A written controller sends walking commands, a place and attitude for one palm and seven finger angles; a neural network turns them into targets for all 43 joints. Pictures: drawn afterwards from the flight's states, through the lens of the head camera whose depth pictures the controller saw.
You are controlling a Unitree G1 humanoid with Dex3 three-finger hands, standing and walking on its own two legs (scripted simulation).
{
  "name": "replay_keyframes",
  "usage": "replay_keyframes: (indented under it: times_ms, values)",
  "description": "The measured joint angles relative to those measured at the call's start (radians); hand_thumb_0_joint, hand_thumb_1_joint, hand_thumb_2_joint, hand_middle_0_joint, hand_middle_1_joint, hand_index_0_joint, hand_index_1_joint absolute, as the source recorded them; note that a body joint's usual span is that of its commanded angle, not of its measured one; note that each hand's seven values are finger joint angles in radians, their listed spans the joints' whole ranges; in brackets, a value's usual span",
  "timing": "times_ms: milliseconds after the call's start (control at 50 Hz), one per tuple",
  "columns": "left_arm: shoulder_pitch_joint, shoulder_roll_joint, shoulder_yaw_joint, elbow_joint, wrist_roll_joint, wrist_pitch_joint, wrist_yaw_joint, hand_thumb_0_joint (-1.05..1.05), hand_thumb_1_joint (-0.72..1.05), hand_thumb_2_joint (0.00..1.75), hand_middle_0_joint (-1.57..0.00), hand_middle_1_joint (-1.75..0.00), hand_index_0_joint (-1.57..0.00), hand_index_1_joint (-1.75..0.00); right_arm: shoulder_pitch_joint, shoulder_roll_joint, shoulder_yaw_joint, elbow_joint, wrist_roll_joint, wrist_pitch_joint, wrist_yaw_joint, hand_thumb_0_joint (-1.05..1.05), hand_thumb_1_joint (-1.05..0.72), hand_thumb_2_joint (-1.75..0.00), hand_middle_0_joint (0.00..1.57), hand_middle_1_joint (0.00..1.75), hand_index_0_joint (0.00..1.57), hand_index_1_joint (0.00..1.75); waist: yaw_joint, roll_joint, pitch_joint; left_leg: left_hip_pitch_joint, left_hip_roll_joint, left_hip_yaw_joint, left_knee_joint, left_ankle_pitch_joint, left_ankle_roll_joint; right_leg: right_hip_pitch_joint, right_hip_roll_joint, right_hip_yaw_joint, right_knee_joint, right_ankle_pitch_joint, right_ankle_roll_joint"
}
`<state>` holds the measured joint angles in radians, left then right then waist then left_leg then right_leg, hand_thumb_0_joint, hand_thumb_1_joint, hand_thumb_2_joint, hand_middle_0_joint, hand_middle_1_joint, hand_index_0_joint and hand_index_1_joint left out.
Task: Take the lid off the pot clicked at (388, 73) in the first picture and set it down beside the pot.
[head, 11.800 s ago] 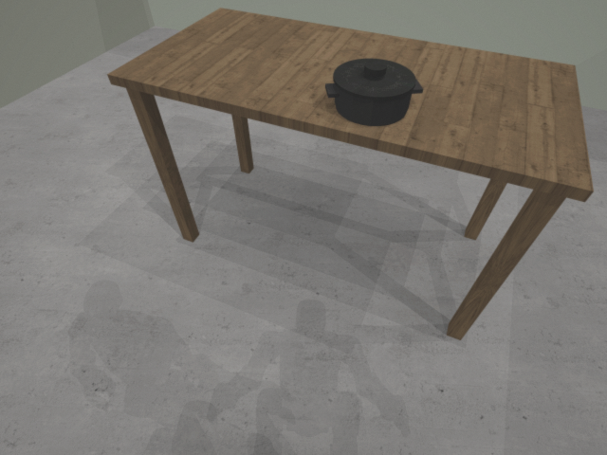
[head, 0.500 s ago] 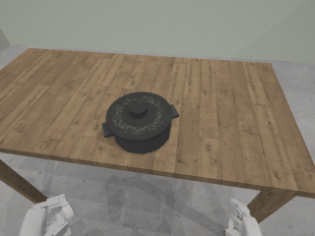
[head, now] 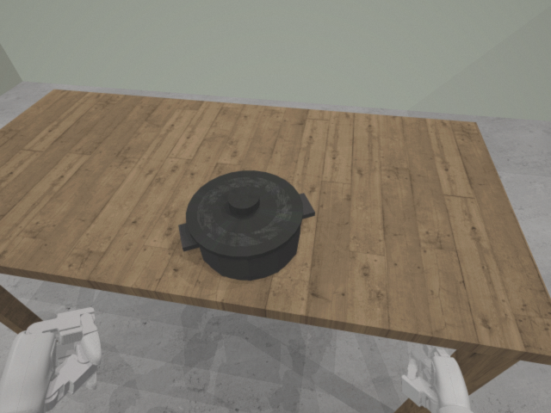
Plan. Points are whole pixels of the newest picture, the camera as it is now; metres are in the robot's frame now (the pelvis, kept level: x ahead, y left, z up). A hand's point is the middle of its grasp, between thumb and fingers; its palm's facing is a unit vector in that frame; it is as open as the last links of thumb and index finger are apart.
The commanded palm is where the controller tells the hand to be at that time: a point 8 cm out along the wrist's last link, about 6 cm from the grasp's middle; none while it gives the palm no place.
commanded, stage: raise the hand higher, near the body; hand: left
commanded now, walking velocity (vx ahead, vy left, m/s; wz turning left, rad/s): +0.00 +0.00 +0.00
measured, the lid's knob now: (243, 200) +0.42 +0.11 +0.09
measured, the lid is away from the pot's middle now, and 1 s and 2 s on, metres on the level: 0.00 0.00 0.00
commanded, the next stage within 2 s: reach forward and open the fingers in 0.34 s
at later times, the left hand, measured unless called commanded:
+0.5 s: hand (82, 315) +0.18 +0.24 +0.13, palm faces +0.31 -0.72 -0.62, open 3.1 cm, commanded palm +0.13 +0.28 +0.16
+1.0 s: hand (71, 304) +0.19 +0.27 +0.13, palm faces -0.21 -0.01 -0.98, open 4.8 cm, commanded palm +0.18 +0.26 +0.19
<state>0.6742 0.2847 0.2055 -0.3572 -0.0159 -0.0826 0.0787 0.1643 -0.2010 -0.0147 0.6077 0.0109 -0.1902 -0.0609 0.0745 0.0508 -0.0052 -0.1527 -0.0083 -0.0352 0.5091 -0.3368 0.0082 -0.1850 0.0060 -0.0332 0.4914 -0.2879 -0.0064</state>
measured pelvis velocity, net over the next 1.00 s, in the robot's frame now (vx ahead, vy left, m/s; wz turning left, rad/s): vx -0.02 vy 0.01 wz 0.01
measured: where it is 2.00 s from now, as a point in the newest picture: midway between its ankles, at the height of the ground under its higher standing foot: outside the picture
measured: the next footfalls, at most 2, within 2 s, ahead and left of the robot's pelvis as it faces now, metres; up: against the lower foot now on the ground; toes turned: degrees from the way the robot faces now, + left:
none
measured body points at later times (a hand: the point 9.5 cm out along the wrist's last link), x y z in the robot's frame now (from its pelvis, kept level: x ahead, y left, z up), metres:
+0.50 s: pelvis +0.00 +0.01 +0.00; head -0.01 -0.01 +0.45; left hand +0.16 +0.28 +0.17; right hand +0.19 -0.20 -0.08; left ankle -0.04 +0.12 -0.74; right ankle -0.01 -0.11 -0.74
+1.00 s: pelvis -0.02 +0.01 +0.01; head -0.01 -0.04 +0.45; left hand +0.20 +0.26 +0.18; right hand +0.19 -0.21 -0.09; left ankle -0.04 +0.12 -0.74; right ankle -0.02 -0.11 -0.74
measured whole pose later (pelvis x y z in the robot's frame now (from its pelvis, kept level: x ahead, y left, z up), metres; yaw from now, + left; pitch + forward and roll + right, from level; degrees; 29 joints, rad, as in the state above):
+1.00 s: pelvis -0.02 +0.01 +0.01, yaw +0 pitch +1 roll -1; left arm 0.31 0.71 0.15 -0.40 0.70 -0.01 -0.28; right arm 0.14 -0.29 0.01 0.54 0.04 0.06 -0.01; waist 0.08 0.13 0.00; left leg -0.22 -0.03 -0.04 0.46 -0.26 0.03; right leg -0.24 -0.01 -0.03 0.42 -0.20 0.01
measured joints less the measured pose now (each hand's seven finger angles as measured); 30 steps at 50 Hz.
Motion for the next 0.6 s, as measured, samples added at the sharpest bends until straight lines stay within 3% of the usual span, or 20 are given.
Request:
replay_keyframes:
  times_ms: [460,540,600]
  values:
    - [-0.090,0.030,0.051,-0.108,-0.015,-0.026,0.008,0.01,0.90,0.90,-1.30,-1.50,-1.30,-1.50,0.028,0.005,0.033,0.021,-0.001,0.013,0.017,0.02,-0.91,-0.90,0.21,0.30,0.20,0.30,-0.005,0.011,0.015,0.019,-0.007,0.012,-0.012,0.006,0.010,0.018,-0.007,0.011,-0.016,0.011,0.010]
    - [-0.112,0.131,0.007,-0.172,0.386,0.089,0.047,0.01,0.88,0.91,-1.29,-1.48,-1.30,-1.48,0.020,-0.027,0.042,-0.029,-0.019,0.114,0.041,0.02,-0.91,-0.90,0.21,0.30,0.20,0.30,0.012,0.011,-0.017,-0.042,-0.007,0.024,0.016,0.000,0.010,-0.053,-0.007,0.023,0.021,0.005,0.007]
    - [-0.117,0.227,-0.025,-0.178,0.613,0.166,0.026,0.01,0.83,0.94,-1.28,-1.44,-1.28,-1.43,-0.015,-0.050,0.044,-0.057,-0.017,0.213,0.058,0.02,-0.91,-0.90,0.21,0.30,0.20,0.30,0.018,0.025,-0.021,-0.071,-0.003,0.039,0.027,0.000,0.010,-0.088,-0.002,0.037,0.035,0.008,0.007]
